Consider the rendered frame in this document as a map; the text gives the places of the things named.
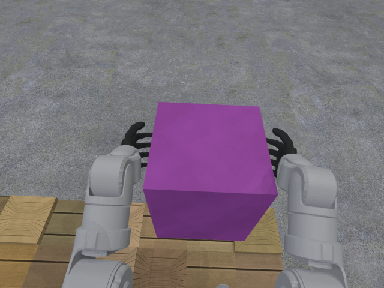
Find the robot right hand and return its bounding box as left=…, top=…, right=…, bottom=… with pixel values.
left=266, top=128, right=297, bottom=178

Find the robot right upper arm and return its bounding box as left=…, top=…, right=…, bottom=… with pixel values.
left=275, top=268, right=344, bottom=288

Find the robot left hand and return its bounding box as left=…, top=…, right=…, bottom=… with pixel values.
left=121, top=122, right=153, bottom=168

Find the carton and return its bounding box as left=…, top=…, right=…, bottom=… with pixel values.
left=143, top=102, right=278, bottom=241

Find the left robot forearm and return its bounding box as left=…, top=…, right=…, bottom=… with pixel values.
left=62, top=145, right=141, bottom=288

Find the right robot forearm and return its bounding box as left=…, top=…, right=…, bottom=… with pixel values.
left=277, top=154, right=348, bottom=288

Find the robot left upper arm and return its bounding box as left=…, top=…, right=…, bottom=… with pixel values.
left=63, top=259, right=133, bottom=288

